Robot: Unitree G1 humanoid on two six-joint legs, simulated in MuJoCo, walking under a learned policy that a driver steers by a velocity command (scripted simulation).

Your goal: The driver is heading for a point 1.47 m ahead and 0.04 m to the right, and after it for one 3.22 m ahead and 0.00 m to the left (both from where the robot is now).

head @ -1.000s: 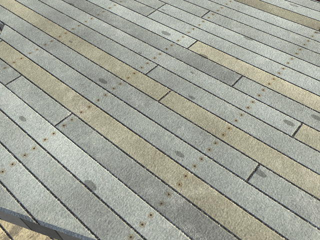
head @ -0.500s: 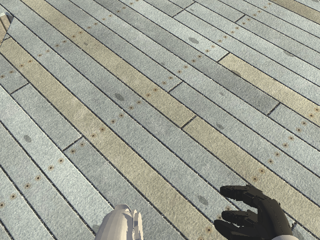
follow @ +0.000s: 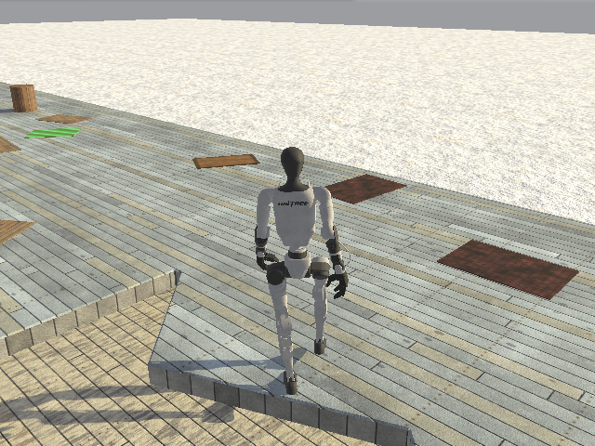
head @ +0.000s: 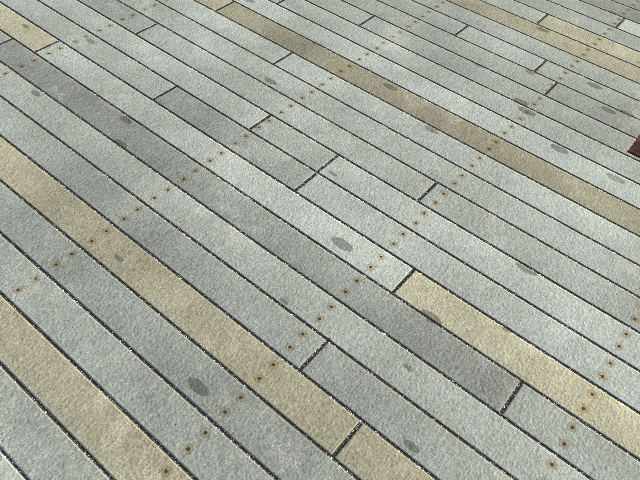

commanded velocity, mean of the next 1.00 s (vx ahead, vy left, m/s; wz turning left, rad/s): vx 0.50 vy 0.00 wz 0.00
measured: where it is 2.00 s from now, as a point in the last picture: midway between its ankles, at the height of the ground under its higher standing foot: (295, 250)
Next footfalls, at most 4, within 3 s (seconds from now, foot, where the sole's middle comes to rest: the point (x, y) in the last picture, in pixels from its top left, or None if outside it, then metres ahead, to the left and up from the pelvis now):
0.18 right None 0.24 -0.07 -0.78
0.68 left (253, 442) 0.58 0.09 -0.78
1.26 right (332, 321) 0.87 -0.11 -0.78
1.82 left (256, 229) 1.17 0.08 -0.78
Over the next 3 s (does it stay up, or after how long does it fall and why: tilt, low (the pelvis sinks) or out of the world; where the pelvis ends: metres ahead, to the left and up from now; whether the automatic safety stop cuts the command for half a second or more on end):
stays up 1.52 -0.02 -0.01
